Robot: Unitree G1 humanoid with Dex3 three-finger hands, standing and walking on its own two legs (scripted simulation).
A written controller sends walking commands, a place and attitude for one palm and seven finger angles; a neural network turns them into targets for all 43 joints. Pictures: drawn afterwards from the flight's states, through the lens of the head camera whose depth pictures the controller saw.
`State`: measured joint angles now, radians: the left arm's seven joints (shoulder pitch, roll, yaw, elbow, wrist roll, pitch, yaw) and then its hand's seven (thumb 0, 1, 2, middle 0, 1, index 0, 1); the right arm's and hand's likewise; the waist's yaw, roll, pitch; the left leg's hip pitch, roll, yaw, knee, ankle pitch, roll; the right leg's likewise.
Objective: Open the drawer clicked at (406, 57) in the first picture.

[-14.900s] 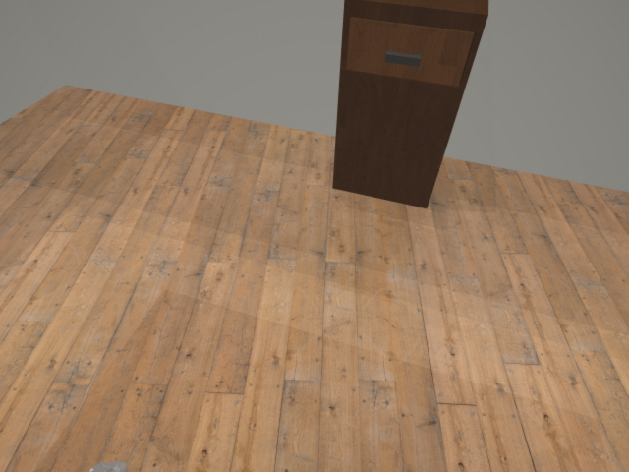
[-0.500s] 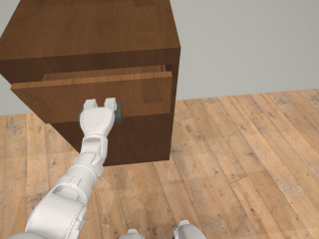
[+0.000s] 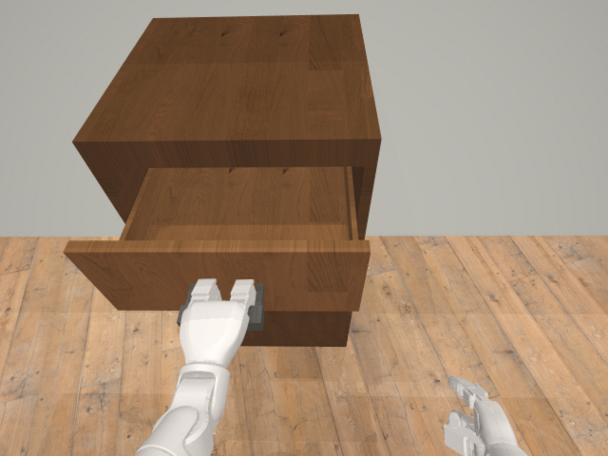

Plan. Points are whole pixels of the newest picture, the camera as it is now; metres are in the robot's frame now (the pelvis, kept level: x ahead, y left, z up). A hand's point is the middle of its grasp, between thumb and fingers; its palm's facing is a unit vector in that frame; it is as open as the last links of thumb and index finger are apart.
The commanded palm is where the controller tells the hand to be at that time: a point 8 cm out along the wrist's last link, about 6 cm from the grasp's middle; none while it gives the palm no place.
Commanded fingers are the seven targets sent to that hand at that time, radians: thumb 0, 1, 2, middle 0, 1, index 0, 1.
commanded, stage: pull the drawer open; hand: left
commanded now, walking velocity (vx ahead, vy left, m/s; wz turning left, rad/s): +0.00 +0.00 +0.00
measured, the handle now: (224, 303) +0.34 +0.15 -0.03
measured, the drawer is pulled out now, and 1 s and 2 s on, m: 0.16 0.30 0.30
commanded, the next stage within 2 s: open the thumb to release the handle in 0.92 s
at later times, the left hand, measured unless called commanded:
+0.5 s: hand (215, 422) +0.18 +0.13 -0.05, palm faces -0.01 -0.14 -0.99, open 6.2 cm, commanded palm +0.13 +0.14 +0.01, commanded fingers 0.00 0.90 0.90 -0.40 -1.35 -0.40 -1.35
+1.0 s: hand (212, 447) +0.15 +0.13 -0.05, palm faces -0.02 -0.18 -0.98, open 6.2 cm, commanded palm +0.13 +0.15 +0.01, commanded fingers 0.00 0.90 0.90 -0.40 -1.35 -0.40 -1.35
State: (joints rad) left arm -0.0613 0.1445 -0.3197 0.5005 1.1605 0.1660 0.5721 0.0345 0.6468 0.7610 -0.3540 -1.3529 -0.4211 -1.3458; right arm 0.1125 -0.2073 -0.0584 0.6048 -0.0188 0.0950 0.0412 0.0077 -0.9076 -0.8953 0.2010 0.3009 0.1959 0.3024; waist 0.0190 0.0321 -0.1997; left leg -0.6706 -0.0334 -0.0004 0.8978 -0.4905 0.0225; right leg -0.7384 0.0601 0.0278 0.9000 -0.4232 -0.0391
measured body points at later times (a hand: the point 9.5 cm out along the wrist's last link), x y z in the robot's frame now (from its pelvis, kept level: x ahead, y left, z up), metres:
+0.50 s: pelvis -0.02 -0.01 -0.01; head +0.01 -0.04 +0.43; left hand +0.18 +0.14 +0.01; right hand +0.19 -0.22 -0.12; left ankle -0.04 +0.11 -0.69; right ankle +0.00 -0.10 -0.69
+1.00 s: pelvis -0.01 -0.02 -0.03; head +0.02 -0.06 +0.41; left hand +0.15 +0.14 +0.01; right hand +0.20 -0.23 -0.13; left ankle -0.04 +0.11 -0.69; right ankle +0.00 -0.10 -0.69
